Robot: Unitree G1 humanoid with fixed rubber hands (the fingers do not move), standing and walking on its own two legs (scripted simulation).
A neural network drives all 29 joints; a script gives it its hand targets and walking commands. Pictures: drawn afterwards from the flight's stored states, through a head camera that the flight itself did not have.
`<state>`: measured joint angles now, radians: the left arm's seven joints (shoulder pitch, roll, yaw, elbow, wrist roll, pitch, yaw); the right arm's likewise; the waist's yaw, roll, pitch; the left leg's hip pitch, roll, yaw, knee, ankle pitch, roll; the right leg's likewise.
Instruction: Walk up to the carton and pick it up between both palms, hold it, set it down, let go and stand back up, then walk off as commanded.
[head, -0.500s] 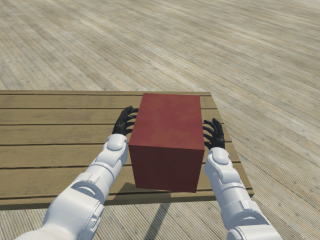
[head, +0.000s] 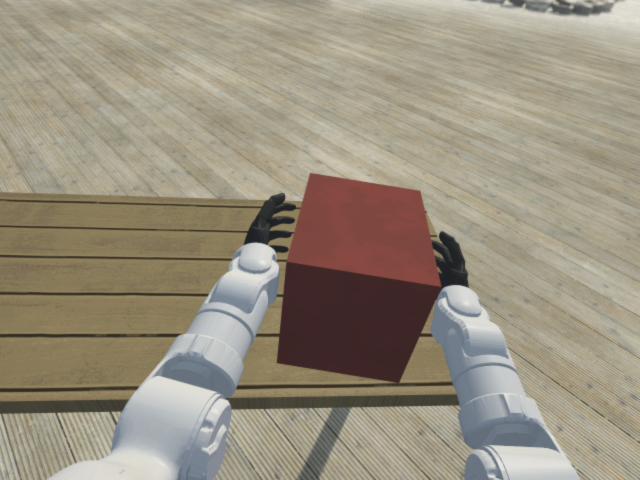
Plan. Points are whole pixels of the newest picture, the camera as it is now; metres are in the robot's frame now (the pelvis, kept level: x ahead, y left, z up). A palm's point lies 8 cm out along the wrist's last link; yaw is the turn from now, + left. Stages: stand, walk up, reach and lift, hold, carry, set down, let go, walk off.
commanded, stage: reach and lift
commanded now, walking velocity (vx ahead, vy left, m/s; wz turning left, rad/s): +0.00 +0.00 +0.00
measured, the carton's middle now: (352, 272) +0.40 -0.03 +0.09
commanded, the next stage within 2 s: hold in 1.38 s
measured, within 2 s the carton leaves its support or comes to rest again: neither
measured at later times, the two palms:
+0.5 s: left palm (283, 225) +0.40 +0.07 +0.17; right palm (472, 262) +0.38 -0.19 +0.13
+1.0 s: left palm (259, 212) +0.41 +0.10 +0.18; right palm (455, 232) +0.41 -0.16 +0.17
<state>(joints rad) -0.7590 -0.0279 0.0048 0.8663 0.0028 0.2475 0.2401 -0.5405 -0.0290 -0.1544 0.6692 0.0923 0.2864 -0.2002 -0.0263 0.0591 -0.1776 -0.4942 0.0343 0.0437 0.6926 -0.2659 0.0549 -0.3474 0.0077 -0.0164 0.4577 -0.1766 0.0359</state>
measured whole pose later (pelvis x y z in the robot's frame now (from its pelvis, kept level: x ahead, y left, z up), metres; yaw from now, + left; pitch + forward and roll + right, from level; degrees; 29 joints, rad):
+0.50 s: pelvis +0.01 -0.04 +0.01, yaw +0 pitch +4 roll -3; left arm -0.78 -0.04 0.16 0.76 0.07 0.35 0.21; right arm -0.67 -0.03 -0.13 0.72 0.12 0.34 -0.21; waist -0.02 0.06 -0.17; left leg -0.43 0.03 0.04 0.57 -0.20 0.04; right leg -0.34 0.01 -0.02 0.45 -0.18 0.03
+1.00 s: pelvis +0.03 -0.04 +0.01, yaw +0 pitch +2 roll -3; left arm -0.66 -0.04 0.18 0.47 0.09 0.49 0.18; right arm -0.67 -0.04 -0.03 0.56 0.20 0.45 -0.28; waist -0.02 0.06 -0.15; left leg -0.35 0.03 0.04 0.55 -0.23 0.04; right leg -0.24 0.01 -0.02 0.38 -0.18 0.04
